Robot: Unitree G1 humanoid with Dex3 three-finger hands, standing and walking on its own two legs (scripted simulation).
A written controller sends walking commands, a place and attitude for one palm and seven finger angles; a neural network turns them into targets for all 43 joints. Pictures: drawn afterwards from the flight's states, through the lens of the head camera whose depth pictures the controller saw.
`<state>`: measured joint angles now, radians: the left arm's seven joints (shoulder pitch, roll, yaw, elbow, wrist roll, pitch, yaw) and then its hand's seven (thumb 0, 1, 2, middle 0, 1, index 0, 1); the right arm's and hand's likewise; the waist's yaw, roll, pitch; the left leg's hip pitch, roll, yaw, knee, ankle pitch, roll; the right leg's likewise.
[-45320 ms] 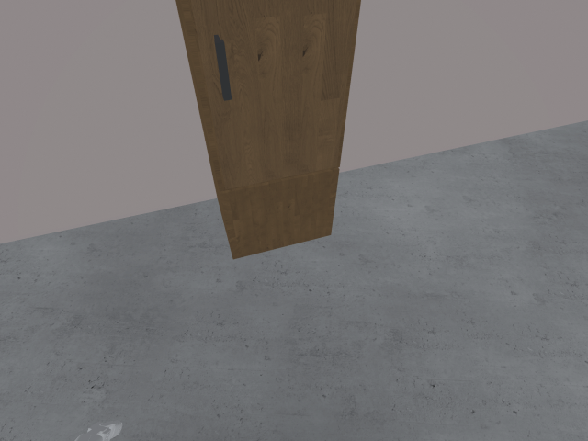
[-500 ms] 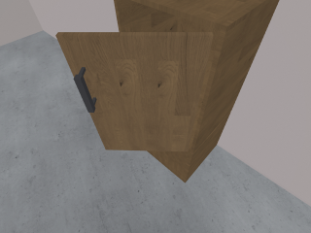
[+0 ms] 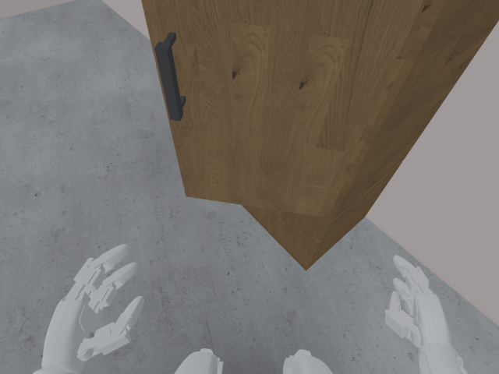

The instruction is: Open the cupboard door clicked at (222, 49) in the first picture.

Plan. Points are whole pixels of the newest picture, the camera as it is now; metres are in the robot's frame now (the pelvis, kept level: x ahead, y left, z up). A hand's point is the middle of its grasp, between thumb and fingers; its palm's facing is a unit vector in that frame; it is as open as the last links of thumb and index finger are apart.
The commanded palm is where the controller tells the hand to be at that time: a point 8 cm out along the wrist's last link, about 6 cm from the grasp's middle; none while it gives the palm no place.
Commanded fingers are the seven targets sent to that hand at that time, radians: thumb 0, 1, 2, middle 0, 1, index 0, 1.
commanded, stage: raise the hand with hooked fingers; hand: left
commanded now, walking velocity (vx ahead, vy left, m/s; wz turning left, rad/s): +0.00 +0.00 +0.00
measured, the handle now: (174, 78) +0.56 +0.21 +0.14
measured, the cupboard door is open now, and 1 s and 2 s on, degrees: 41 41 41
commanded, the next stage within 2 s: move the hooked fingers beside the handle in 1.62 s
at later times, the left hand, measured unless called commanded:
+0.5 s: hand (85, 249) +0.24 +0.25 +0.09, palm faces +0.05 -1.00 -0.09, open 11.9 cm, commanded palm +0.22 +0.30 +0.10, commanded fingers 0.00 -0.27 0.40 -0.28 -1.05 -0.28 -1.05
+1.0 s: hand (65, 188) +0.30 +0.28 +0.15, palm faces +0.03 -1.00 -0.07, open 13.9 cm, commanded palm +0.27 +0.33 +0.15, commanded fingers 0.00 -0.50 0.30 -0.30 -1.20 -0.30 -1.20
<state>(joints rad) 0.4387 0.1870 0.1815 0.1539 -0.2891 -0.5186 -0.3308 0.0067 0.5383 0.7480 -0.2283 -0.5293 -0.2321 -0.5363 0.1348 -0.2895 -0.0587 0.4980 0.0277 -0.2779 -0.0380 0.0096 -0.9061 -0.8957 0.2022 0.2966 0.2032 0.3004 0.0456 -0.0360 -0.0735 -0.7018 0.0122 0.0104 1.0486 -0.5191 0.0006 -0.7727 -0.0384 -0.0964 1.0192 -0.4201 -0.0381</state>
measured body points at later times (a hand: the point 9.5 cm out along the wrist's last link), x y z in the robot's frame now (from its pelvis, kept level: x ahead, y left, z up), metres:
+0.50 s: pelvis +0.01 +0.03 +0.02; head +0.05 +0.03 +0.47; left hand +0.24 +0.30 +0.10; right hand +0.16 -0.22 -0.06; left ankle +0.00 +0.12 -0.67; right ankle +0.05 -0.10 -0.67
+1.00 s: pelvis +0.02 +0.01 +0.05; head +0.04 +0.01 +0.50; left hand +0.29 +0.33 +0.16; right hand +0.19 -0.22 -0.03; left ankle +0.00 +0.12 -0.67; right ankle +0.05 -0.10 -0.67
